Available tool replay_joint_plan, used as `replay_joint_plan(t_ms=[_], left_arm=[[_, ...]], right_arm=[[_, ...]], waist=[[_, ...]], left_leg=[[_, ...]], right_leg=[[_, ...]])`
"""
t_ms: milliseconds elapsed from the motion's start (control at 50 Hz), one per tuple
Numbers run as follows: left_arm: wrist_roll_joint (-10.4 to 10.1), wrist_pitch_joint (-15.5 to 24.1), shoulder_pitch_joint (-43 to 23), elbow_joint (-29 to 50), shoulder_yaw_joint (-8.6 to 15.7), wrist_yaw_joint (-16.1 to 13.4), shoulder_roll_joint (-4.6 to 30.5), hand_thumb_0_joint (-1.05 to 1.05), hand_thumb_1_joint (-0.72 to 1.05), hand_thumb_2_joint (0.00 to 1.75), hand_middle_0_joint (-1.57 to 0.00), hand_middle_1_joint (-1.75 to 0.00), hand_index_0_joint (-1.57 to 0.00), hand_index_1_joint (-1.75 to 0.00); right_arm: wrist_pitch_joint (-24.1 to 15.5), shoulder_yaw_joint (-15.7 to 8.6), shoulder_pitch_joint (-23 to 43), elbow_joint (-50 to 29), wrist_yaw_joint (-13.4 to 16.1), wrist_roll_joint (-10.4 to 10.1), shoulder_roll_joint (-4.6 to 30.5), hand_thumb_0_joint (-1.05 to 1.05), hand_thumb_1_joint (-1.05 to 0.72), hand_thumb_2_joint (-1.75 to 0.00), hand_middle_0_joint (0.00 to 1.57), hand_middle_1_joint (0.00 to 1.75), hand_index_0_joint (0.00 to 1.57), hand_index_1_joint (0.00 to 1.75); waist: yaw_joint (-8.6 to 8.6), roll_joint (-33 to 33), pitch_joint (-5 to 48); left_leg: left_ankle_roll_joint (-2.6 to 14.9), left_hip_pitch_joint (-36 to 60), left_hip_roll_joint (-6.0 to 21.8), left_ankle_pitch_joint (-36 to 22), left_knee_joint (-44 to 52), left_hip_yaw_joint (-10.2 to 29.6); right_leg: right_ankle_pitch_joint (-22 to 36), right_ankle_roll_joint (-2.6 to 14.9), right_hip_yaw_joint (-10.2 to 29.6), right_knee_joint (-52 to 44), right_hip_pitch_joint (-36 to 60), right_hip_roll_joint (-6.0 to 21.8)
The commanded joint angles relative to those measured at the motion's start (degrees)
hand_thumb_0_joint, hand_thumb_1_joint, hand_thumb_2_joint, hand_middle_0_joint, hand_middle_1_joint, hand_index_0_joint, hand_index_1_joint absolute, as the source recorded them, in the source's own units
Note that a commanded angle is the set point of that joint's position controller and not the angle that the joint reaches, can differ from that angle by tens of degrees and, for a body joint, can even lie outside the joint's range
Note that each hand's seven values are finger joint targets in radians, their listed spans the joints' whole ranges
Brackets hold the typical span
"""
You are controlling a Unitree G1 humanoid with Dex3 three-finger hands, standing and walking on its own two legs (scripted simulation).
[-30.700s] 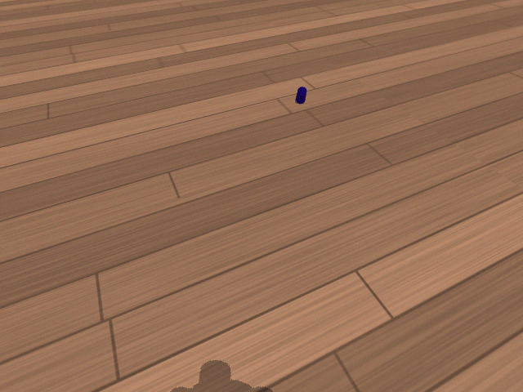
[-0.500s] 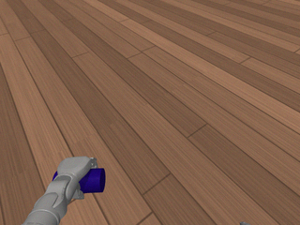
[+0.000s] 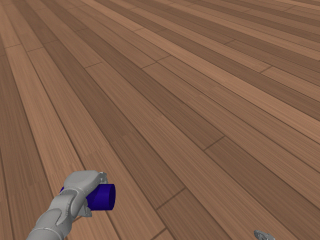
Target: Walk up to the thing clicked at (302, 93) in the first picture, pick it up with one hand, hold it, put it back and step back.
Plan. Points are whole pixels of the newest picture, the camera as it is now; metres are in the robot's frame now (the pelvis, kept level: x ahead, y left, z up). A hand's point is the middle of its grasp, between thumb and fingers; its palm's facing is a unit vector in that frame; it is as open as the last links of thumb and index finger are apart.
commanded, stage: hold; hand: left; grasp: from above
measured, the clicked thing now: (88, 197) +0.29 +0.23 -0.08
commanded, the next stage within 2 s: crouch in 1.00 s
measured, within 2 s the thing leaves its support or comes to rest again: neither
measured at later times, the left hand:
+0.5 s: hand (87, 200) +0.27 +0.22 -0.04, palm faces -0.48 -0.04 -0.88, open 10.0 cm
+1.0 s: hand (85, 196) +0.28 +0.22 -0.04, palm faces -0.49 -0.03 -0.87, open 10.0 cm
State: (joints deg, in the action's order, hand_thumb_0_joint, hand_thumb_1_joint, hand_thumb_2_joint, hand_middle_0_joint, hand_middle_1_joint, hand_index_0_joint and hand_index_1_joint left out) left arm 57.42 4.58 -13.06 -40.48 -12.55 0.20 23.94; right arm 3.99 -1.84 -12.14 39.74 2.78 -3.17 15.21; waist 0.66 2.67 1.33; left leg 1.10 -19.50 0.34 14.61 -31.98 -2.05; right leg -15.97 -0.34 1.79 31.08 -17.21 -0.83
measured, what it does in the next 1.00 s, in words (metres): stands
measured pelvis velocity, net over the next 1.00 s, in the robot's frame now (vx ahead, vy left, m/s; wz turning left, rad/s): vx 0.00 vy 0.00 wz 0.00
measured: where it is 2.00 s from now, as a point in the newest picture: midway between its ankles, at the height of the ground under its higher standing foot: outside the picture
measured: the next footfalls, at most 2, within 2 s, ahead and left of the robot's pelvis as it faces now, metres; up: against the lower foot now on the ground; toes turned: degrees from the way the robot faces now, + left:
none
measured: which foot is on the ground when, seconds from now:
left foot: down 0.00-1.00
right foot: down 0.00-1.00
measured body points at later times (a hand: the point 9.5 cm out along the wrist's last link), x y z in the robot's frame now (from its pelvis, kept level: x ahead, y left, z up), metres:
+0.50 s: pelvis -0.01 +0.00 +0.00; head -0.01 -0.02 +0.45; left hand +0.29 +0.22 +0.01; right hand +0.14 -0.26 -0.11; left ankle +0.02 +0.11 -0.73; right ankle +0.00 -0.13 -0.73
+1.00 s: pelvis +0.00 +0.00 +0.01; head +0.00 -0.02 +0.46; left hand +0.30 +0.22 +0.01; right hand +0.14 -0.26 -0.11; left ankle +0.02 +0.11 -0.73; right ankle +0.00 -0.13 -0.73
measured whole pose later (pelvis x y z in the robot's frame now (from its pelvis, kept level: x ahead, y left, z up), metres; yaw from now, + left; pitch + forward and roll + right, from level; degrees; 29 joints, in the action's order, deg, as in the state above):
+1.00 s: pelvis +0.00 +0.00 +0.01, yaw +0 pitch +0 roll +0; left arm 56.3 4.7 -12.5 -36.8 -12.8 3.6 24.9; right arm 5.0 -1.0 -10.0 40.0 3.8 -3.5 14.9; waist -0.1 2.9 0.3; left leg 1.0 -15.4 0.1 12.3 -27.6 -2.0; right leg -14.1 -0.2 1.8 27.4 -13.4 -0.7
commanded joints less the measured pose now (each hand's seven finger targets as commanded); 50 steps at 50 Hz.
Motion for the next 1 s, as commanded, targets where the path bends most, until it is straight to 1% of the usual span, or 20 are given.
replay_joint_plan(t_ms=[0,40,140,160,200,280,320,360,420,480,520,620,700,720,740,760,820,860,920,980], left_arm=[[-0.4,0.4,-22.0,14.1,7.8,-3.0,14.2,0.0,0.62,0.87,-0.98,-0.71,-0.98,-0.71],[-0.4,0.4,-22.3,14.8,6.7,-2.8,13.1,0.0,0.63,0.86,-0.97,-0.73,-0.98,-0.72],[-0.9,0.5,-22.6,15.4,7.6,-2.5,14.2,0.0,0.65,0.87,-1.0,-0.72,-1.0,-0.71],[-0.7,0.3,-22.2,15.1,6.2,-2.2,12.8,0.0,0.65,0.86,-0.99,-0.73,-1.0,-0.72],[-0.8,0.3,-22.1,15.8,7.6,-2.2,14.2,0.0,0.65,0.85,-0.98,-0.74,-1.0,-0.72],[-0.9,0.1,-21.2,16.2,7.5,-1.5,14.0,0.0,0.68,0.87,-1.01,-0.74,-1.02,-0.73],[-1.0,0.0,-20.3,17.1,6.2,-1.1,12.7,0.0,0.66,0.88,-0.99,-0.75,-1.01,-0.73],[-0.8,0.0,-21.3,17.7,7.5,-0.9,14.3,0.0,0.68,0.88,-1.01,-0.74,-1.02,-0.73],[-1.2,0.0,-20.2,17.8,6.6,-0.2,13.1,0.0,0.66,0.86,-1.0,-0.74,-1.01,-0.73],[-1.1,0.0,-20.1,17.7,7.7,-0.3,14.1,0.0,0.65,0.85,-0.99,-0.75,-1.0,-0.73],[-0.9,0.2,-21.4,18.6,6.3,-0.1,12.8,0.0,0.66,0.87,-0.99,-0.75,-1.01,-0.74],[-0.9,0.6,-23.0,19.6,8.0,-0.7,14.8,0.0,0.65,0.91,-1.0,-0.74,-1.01,-0.74],[-0.7,0.3,-24.2,18.3,7.2,-1.5,13.9,0.0,0.65,0.9,-1.0,-0.75,-1.01,-0.74],[-0.6,0.1,-22.3,16.1,8.5,-1.9,15.1,0.0,0.66,0.91,-1.02,-0.72,-1.03,-0.72],[-0.6,-0.1,-21.8,16.8,7.2,-1.9,13.4,0.0,0.65,0.89,-1.01,-0.73,-1.02,-0.73],[-0.5,-0.3,-20.4,16.1,8.2,-1.9,14.0,0.0,0.65,0.9,-1.0,-0.73,-1.0,-0.72],[-0.5,-0.3,-21.7,15.7,6.2,-0.7,12.9,0.0,0.65,0.9,-1.0,-0.74,-1.01,-0.74],[-0.7,0.0,-21.5,16.3,7.8,-0.2,15.0,0.0,0.66,0.89,-1.01,-0.72,-1.02,-0.72],[-1.5,0.5,-19.6,16.5,5.6,1.0,12.4,0.0,0.67,0.89,-1.01,-0.74,-1.02,-0.73],[-1.7,0.8,-19.1,17.1,7.6,0.7,14.0,0.0,0.65,0.88,-1.0,-0.71,-1.01,-0.71]], right_arm=[[-2.1,-2.7,4.6,-7.9,0.7,0.0,8.2,0.0,-0.89,-0.9,0.2,0.3,0.2,0.3],[-2.2,-2.4,4.9,-7.7,0.8,0.1,7.9,0.0,-0.89,-0.9,0.2,0.3,0.2,0.3],[-2.3,-2.3,5.8,-7.8,1.0,0.0,8.1,0.0,-0.89,-0.9,0.2,0.3,0.2,0.3],[-2.3,-2.0,6.1,-7.9,1.0,-0.1,7.6,0.0,-0.9,-0.9,0.2,0.3,0.2,0.3],[-2.3,-2.0,6.2,-7.6,1.2,-0.1,7.7,0.0,-0.89,-0.9,0.2,0.3,0.2,0.3],[-2.3,-2.0,7.0,-8.0,1.2,-0.2,7.6,0.0,-0.9,-0.9,0.2,0.3,0.2,0.3],[-2.2,-1.9,7.3,-8.0,1.3,-0.2,7.5,0.0,-0.9,-0.9,0.2,0.3,0.2,0.3],[-2.3,-1.7,7.7,-8.1,1.4,-0.2,7.4,0.0,-0.9,-0.9,0.2,0.3,0.2,0.3],[-2.2,-1.5,8.2,-8.4,1.4,-0.3,7.1,0.0,-0.9,-0.9,0.2,0.3,0.2,0.3],[-2.1,-1.4,8.4,-8.4,1.5,-0.2,7.2,0.0,-0.9,-0.9,0.2,0.3,0.2,0.3],[-2.1,-1.4,8.3,-8.3,1.4,-0.2,7.1,0.0,-0.9,-0.9,0.2,0.3,0.2,0.3],[-2.0,-1.4,8.1,-8.0,1.7,-0.2,6.9,0.0,-0.9,-0.9,0.2,0.3,0.2,0.3],[-1.8,-1.5,7.4,-7.0,1.7,0.0,7.1,0.0,-0.9,-0.9,0.2,0.3,0.2,0.3],[-1.7,-1.5,7.7,-7.0,1.7,-0.1,7.2,0.0,-0.9,-0.9,0.2,0.3,0.2,0.3],[-1.7,-1.5,7.6,-7.2,1.6,-0.1,7.1,0.0,-0.9,-0.9,0.2,0.3,0.2,0.3],[-1.6,-1.7,7.5,-7.2,1.6,-0.2,7.3,0.0,-0.89,-0.9,0.2,0.3,0.2,0.3],[-1.4,-1.6,7.9,-7.1,1.5,-0.2,7.1,0.0,-0.9,-0.9,0.2,0.3,0.2,0.3],[-1.4,-1.7,7.8,-7.4,1.6,-0.3,7.1,0.0,-0.9,-0.9,0.2,0.3,0.2,0.3],[-1.3,-1.8,7.7,-7.6,1.5,-0.2,7.1,0.0,-0.9,-0.9,0.2,0.3,0.2,0.3],[-1.0,-1.8,7.6,-8.1,1.6,-0.3,7.3,0.0,-0.89,-0.9,0.2,0.3,0.2,0.3]], waist=[[-0.14,0.4,14.6],[0.03,0.6,14.5],[0.2,0.4,13.6],[0.18,-0.6,12.8],[-0.23,-0.8,14.0],[-0.55,0.2,13.9],[-0.35,-0.6,13.5],[-0.88,0.7,12.7],[-0.76,-0.7,11.9],[-0.88,-0.1,11.2],[-0.36,0.5,12.0],[-0.75,1.1,16.0],[-0.03,1.1,15.5],[-0.75,0.7,14.4],[-0.4,0.6,14.0],[-0.9,0.7,14.1],[-0.15,-0.5,12.9],[-0.99,0.1,13.6],[-0.39,-0.7,13.8],[-1.06,0.0,13.3]], left_leg=[[-0.19,11.2,-0.8,-9.3,4.6,1.4],[-0.29,11.3,-0.8,-9.7,4.8,1.4],[-0.24,11.9,-0.6,-7.7,5.6,1.4],[-0.06,11.1,-0.7,-8.0,5.6,1.4],[0.19,11.4,-1.0,-8.6,5.5,1.1],[-0.05,12.2,-0.8,-9.1,6.1,1.0],[0.0,12.6,-0.7,-9.5,6.3,1.1],[-0.1,12.0,-0.8,-8.3,6.9,1.1],[0.01,11.6,-0.8,-7.8,7.2,1.2],[-0.08,11.5,-0.8,-6.5,7.5,1.2],[-0.15,12.7,-0.6,-7.1,7.7,1.4],[0.03,14.5,-1.0,-11.4,6.6,1.1],[-0.15,14.9,-0.7,-13.1,6.6,1.2],[-0.22,14.4,-0.7,-12.7,6.9,1.2],[-0.17,14.1,-0.8,-12.6,6.9,1.2],[-0.27,14.3,-0.7,-12.8,7.0,1.2],[0.01,13.5,-0.8,-12.6,7.0,1.1],[0.21,13.3,-1.1,-12.7,7.1,0.9],[0.14,14.3,-0.8,-13.9,7.0,1.2],[-0.17,14.1,-0.7,-13.5,7.5,1.5]], right_leg=[[8.1,1.22,-0.4,-5.9,0.5,-1.2],[8.5,1.23,-0.4,-5.8,0.6,-1.3],[6.8,1.14,-0.3,-6.8,0.4,-1.3],[6.9,1.1,-0.3,-6.8,0.2,-1.2],[7.6,0.86,0.0,-7.1,1.3,-1.1],[7.7,1.13,-0.2,-7.1,1.7,-1.2],[8.1,1.08,-0.3,-7.3,1.9,-1.2],[7.0,1.24,-0.2,-7.6,1.8,-1.2],[6.3,1.15,-0.2,-8.0,2.1,-1.2],[5.1,1.18,-0.1,-8.4,1.6,-1.1],[5.9,1.3,-0.1,-8.0,1.3,-1.1],[9.9,1.12,-0.1,-7.6,3.3,-1.0],[11.4,1.23,-0.5,-7.3,2.8,-1.2],[10.8,1.25,-0.6,-7.6,3.1,-1.2],[10.9,1.27,-0.6,-7.6,2.8,-1.2],[10.9,1.36,-0.7,-7.5,3.2,-1.2],[11.0,1.13,-0.5,-7.9,2.7,-1.1],[11.5,1.02,-0.2,-8.3,3.9,-0.8],[12.3,1.13,-0.5,-7.9,3.9,-1.0],[11.4,1.44,-0.8,-8.1,3.8,-1.2]])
